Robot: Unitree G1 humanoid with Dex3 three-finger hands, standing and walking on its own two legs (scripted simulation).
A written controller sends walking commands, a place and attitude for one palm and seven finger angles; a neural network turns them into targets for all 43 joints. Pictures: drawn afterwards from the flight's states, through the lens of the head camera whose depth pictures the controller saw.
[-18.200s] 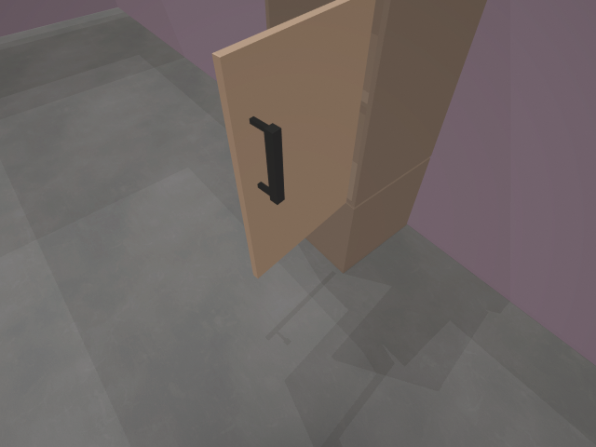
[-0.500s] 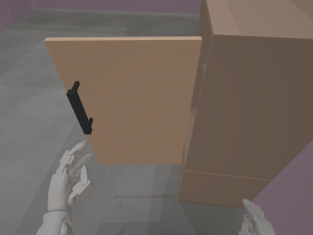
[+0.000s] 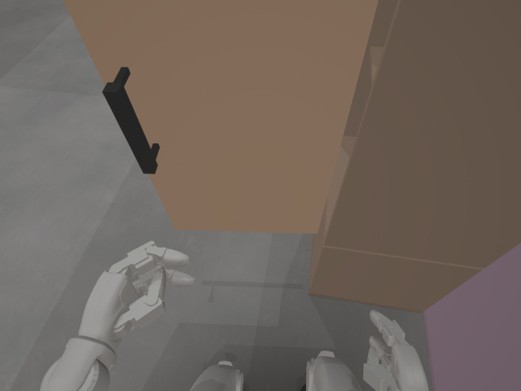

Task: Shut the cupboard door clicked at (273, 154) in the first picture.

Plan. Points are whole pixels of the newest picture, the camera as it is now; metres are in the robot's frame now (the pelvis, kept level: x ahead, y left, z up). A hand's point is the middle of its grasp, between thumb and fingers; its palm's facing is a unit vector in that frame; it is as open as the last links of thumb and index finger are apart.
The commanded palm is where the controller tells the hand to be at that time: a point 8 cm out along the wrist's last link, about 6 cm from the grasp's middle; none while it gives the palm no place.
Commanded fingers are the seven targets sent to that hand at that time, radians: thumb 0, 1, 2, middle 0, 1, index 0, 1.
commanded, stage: raise the hand and make a fist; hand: left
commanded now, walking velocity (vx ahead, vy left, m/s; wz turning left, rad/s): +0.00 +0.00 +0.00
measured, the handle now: (137, 125) +0.48 +0.23 +0.13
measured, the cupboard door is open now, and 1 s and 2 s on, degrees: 97 97 97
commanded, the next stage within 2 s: bring the fist close to the handle in 1.16 s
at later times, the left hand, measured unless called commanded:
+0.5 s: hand (103, 266) +0.25 +0.20 +0.13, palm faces +0.09 -0.99 -0.06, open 3.1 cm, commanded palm +0.22 +0.24 +0.11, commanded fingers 0.00 0.90 0.90 -1.30 -1.50 -1.30 -1.50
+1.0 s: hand (126, 258) +0.26 +0.18 +0.12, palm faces -0.03 -1.00 -0.04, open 3.1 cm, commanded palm +0.23 +0.24 +0.13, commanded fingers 0.00 0.90 0.90 -1.30 -1.50 -1.30 -1.50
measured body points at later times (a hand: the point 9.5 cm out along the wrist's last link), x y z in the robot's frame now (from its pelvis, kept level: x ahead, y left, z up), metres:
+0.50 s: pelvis +0.04 +0.01 +0.03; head +0.07 +0.00 +0.48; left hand +0.24 +0.25 +0.13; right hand +0.23 -0.22 -0.03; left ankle +0.00 +0.11 -0.65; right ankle +0.07 -0.12 -0.65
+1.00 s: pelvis +0.04 +0.00 +0.04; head +0.06 -0.01 +0.49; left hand +0.26 +0.23 +0.12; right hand +0.20 -0.24 -0.03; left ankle +0.00 +0.11 -0.65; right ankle +0.07 -0.12 -0.66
